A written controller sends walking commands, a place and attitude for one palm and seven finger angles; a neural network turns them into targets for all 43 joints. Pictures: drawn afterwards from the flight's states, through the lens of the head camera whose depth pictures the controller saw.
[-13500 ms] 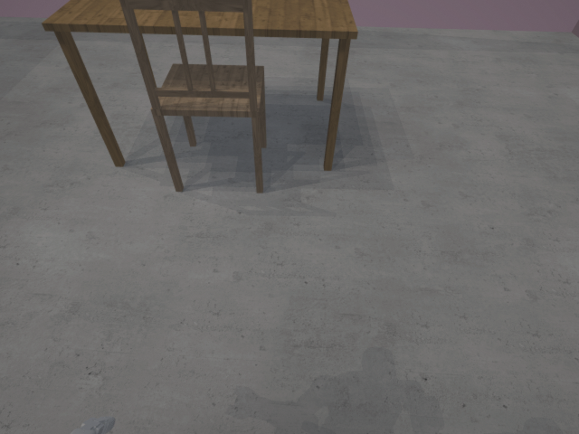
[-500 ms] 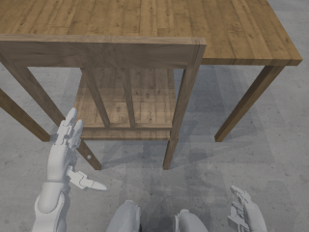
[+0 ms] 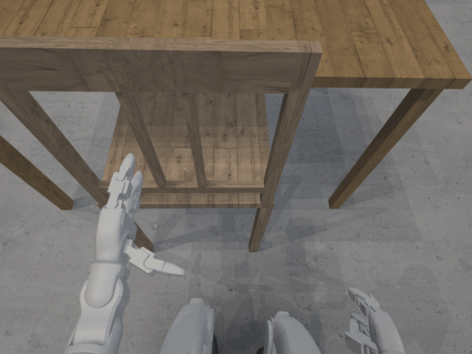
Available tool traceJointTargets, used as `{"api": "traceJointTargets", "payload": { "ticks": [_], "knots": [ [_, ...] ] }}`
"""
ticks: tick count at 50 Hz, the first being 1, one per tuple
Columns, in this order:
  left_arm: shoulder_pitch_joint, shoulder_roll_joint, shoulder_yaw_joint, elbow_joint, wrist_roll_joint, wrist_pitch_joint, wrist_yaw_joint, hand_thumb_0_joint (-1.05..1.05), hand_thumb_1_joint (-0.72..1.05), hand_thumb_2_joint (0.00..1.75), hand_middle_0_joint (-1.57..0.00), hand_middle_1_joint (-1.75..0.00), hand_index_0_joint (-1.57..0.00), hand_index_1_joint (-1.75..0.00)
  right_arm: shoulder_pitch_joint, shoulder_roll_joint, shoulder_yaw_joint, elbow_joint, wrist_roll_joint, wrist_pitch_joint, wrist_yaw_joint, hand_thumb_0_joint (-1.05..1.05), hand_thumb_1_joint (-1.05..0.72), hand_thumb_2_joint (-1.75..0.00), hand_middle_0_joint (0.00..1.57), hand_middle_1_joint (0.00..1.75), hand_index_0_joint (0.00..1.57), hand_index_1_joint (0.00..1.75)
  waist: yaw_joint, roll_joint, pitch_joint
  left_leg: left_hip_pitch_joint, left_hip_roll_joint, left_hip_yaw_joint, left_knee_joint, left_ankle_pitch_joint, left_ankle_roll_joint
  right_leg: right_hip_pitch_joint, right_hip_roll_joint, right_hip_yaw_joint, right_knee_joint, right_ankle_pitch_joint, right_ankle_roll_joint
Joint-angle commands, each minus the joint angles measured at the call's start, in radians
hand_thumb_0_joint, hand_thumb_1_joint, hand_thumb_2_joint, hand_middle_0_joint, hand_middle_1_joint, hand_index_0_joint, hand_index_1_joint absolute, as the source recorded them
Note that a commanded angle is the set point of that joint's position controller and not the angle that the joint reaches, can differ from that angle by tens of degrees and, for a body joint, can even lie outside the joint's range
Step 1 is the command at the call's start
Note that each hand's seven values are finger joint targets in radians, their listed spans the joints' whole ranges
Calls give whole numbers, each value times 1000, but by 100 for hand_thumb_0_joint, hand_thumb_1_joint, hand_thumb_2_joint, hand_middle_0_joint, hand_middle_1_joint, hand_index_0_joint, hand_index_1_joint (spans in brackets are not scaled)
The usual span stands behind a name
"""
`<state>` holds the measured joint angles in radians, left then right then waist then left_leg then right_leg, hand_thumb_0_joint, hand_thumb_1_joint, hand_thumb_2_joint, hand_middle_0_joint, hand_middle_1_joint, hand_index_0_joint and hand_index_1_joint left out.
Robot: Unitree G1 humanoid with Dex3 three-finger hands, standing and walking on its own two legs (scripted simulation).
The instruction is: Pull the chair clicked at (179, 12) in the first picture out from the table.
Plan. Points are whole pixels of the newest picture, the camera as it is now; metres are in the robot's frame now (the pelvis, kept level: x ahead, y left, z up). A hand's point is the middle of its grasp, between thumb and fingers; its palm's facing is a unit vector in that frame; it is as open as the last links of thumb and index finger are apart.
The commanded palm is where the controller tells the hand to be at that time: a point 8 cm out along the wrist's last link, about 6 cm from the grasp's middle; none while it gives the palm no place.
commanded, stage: aim the fingers beside a spindle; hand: left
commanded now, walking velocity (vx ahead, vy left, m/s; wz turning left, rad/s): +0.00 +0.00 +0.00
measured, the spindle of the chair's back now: (146, 146) +0.45 +0.18 +0.03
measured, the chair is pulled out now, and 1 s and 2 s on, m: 0.00 0.00 0.00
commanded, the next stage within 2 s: push the fingers through the gap in 0.56 s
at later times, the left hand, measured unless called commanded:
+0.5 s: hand (155, 223) +0.31 +0.15 +0.02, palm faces +0.03 -1.00 -0.03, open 16.9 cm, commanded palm +0.29 +0.20 +0.02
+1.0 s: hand (151, 208) +0.34 +0.16 +0.02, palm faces +0.03 -1.00 -0.02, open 16.9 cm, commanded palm +0.32 +0.21 +0.02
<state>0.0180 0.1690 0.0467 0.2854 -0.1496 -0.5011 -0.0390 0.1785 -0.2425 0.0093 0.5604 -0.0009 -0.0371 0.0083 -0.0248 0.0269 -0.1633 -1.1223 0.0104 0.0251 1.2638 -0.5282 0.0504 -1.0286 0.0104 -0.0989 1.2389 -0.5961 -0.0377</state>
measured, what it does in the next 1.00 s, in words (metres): stands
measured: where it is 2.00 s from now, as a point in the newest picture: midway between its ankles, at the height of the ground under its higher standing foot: outside the picture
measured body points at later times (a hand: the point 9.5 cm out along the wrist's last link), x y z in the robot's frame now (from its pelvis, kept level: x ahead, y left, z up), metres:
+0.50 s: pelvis +0.00 -0.01 +0.00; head +0.12 +0.00 +0.44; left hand +0.31 +0.20 +0.02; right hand +0.17 -0.25 -0.10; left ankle +0.04 +0.09 -0.63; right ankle +0.00 -0.10 -0.63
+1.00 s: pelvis +0.00 +0.00 +0.00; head +0.12 +0.01 +0.44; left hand +0.33 +0.21 +0.03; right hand +0.16 -0.25 -0.11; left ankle +0.04 +0.09 -0.63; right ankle +0.00 -0.10 -0.63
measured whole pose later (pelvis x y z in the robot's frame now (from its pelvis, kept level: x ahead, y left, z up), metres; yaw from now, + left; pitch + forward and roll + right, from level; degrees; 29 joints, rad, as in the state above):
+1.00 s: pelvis +0.00 +0.00 +0.00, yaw +0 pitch +22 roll -3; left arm -0.10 0.21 0.11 0.38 -0.18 -0.48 -0.08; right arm 0.17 -0.25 0.01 0.58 0.01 -0.03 -0.01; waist -0.04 0.03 -0.16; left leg -1.13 0.02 0.02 1.26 -0.53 0.04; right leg -1.03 0.02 -0.11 1.23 -0.59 -0.04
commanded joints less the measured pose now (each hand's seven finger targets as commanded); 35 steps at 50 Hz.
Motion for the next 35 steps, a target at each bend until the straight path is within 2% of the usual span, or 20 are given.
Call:
{"api": "traceJointTargets", "payload": {
  "ticks": [1, 2, 5, 8, 10, 12, 14, 15, 18, 20, 23, 24, 28, 30, 33, 35],
  "knots": [
    [-141, 108, 53, -242, -4, -80, 9, 0, -50, 30, -6, -8, -6, -8, 11, -142, -63, -128, 0, -38, -8, 0, -90, -90, 20, 30, 20, 30, -3, 30, -411, 368, 12, -92, -153, 334, -26, 141, 0, 67, -152, 327, 4],
    [-121, 96, 44, -248, -8, -76, 8, 0, -50, 30, -6, -8, -6, -8, 11, -138, -63, -131, 1, -37, -6, 0, -90, -90, 20, 30, 20, 30, 1, 38, -407, 378, 12, -93, -159, 345, -28, 144, 0, 64, -155, 333, 4],
    [-85, 97, 47, -209, -11, -57, 5, 0, -50, 30, -6, -8, -6, -8, 16, -141, -60, -128, 3, -28, -6, 0, -90, -90, 20, 30, 20, 30, -11, 4, -368, 348, 13, -90, -161, 334, -24, 150, 4, 63, -167, 337, 7],
    [-128, 93, 51, -174, -16, -52, -2, 0, -50, 30, -6, -8, -6, -8, 9, -142, -59, -122, 6, -24, -11, 0, -90, -90, 20, 30, 20, 30, -26, -22, -325, 301, 10, -83, -154, 267, -20, 136, 3, 68, -177, 296, 12],
    [-171, 96, 46, -173, -15, -58, -4, 0, -50, 30, -6, -8, -6, -8, 9, -144, -57, -119, 5, -27, -14, 0, -90, -90, 20, 30, 20, 30, -31, -17, -317, 289, 9, -84, -151, 249, -18, 129, 2, 72, -178, 275, 10],
    [-184, 111, 63, -188, -18, -71, -4, 0, -50, 30, -6, -8, -6, -8, 12, -144, -60, -116, 4, -31, -17, 0, -90, -90, 20, 30, 20, 30, -21, -4, -353, 305, 8, -83, -147, 271, -19, 145, 0, 77, -173, 297, 9],
    [-172, 101, 49, -220, -22, -79, -5, 0, -50, 30, -6, -8, -6, -8, 13, -141, -60, -119, 3, -35, -15, 0, -90, -90, 20, 30, 20, 30, -14, 32, -383, 347, 9, -86, -153, 305, -22, 147, 0, 71, -170, 315, 6],
    [-161, 116, 58, -215, -16, -77, -3, 0, -50, 30, -6, -8, -6, -8, 15, -145, -62, -117, 2, -35, -16, 0, -90, -90, 20, 30, 20, 30, -18, 13, -393, 348, 12, -85, -148, 324, -20, 154, 1, 72, -168, 334, 8],
    [-130, 106, 57, -202, -23, -68, -8, 0, -50, 30, -6, -8, -6, -8, 16, -142, -60, -119, 4, -32, -12, 0, -90, -90, 20, 30, 20, 30, -12, 15, -380, 336, 8, -80, -154, 325, -21, 172, -1, 74, -174, 348, 9],
    [-89, 125, 83, -173, -23, -58, -7, 0, -50, 30, -6, -8, -6, -8, 18, -144, -62, -119, 4, -27, -12, 0, -90, -90, 20, 30, 20, 30, -9, -11, -363, 315, 8, -75, -153, 331, -19, 185, 1, 76, -176, 366, 10],
    [-81, 117, 84, -195, -30, -61, -10, 0, -50, 30, -6, -8, -6, -8, 14, -139, -63, -126, 6, -25, -10, 0, -90, -90, 20, 30, 20, 30, -5, -3, -371, 314, 6, -68, -151, 331, -20, 199, -1, 81, -174, 381, 12],
    [-86, 98, 58, -199, -26, -64, -11, 0, -50, 30, -6, -8, -6, -8, 12, -138, -61, -127, 7, -26, -9, 0, -90, -90, 20, 30, 20, 30, -12, -10, -358, 317, 7, -71, -154, 327, -20, 189, 0, 76, -174, 374, 11],
    [-85, 106, 62, -217, -27, -79, -10, 0, -50, 30, -6, -8, -6, -8, 11, -139, -63, -124, 5, -31, -9, 0, -90, -90, 20, 30, 20, 30, -16, 2, -350, 317, 8, -72, -150, 323, -20, 177, -1, 77, -176, 363, 11],
    [-112, 120, 71, -210, -27, -84, -10, 0, -50, 30, -6, -8, -6, -8, 10, -142, -62, -117, 3, -33, -13, 0, -90, -90, 20, 30, 20, 30, -29, -31, -346, 292, 8, -70, -138, 302, -15, 179, 1, 84, -178, 354, 15],
    [-113, 126, 83, -212, -31, -91, -19, 0, -50, 30, -6, -8, -6, -8, 6, -139, -61, -115, 3, -37, -14, 0, -90, -90, 20, 30, 20, 30, -14, 14, -354, 301, 5, -70, -144, 296, -19, 178, 0, 86, -177, 339, 10],
    [-139, 126, 75, -213, -30, -89, -23, 0, -50, 30, -6, -8, -6, -8, 7, -143, -61, -111, 2, -38, -16, 0, -90, -90, 20, 30, 20, 30, -25, 15, -362, 312, 8, -75, -140, 311, -17, 164, 1, 82, -170, 346, 11]
  ]
}}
